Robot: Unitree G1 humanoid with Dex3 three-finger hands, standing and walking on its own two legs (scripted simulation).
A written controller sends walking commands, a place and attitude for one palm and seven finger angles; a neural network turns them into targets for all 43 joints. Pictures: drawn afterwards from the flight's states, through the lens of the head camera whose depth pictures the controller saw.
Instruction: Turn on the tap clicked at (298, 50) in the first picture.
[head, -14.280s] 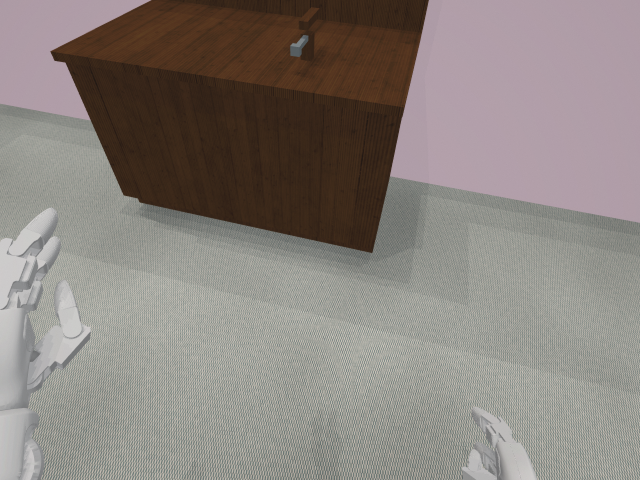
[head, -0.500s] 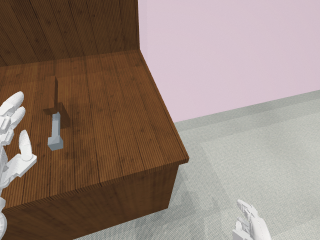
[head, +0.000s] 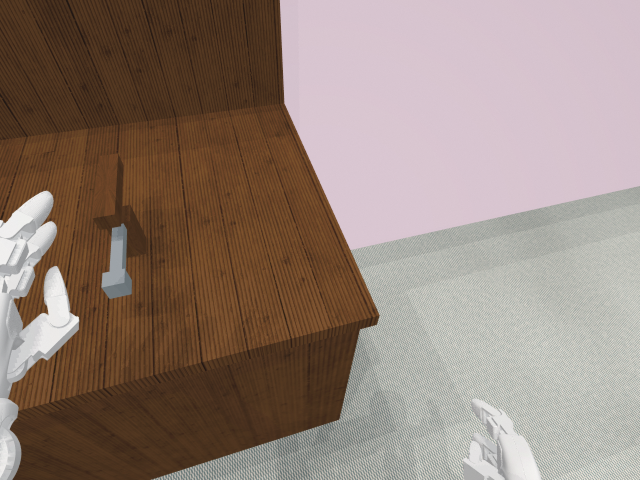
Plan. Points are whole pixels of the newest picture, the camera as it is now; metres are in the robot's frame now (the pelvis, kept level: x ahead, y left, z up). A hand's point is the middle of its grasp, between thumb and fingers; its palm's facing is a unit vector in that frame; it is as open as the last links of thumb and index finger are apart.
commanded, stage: shuffle to correct the standing spot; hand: left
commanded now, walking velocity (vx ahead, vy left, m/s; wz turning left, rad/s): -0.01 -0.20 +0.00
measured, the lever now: (117, 283) +0.34 +0.31 +0.03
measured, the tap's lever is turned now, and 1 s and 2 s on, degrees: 0 0 0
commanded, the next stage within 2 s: none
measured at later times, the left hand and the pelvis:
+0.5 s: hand (88, 314) +0.22 +0.23 +0.16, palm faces +0.32 -0.85 -0.42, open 7.4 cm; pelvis +0.01 -0.01 +0.00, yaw +0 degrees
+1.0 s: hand (88, 313) +0.22 +0.23 +0.16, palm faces +0.32 -0.85 -0.42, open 7.4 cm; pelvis +0.01 -0.01 +0.00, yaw +0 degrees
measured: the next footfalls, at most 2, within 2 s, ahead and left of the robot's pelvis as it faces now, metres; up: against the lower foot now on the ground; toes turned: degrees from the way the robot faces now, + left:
none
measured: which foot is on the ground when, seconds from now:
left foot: down 0.00-1.00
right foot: down 0.00-1.00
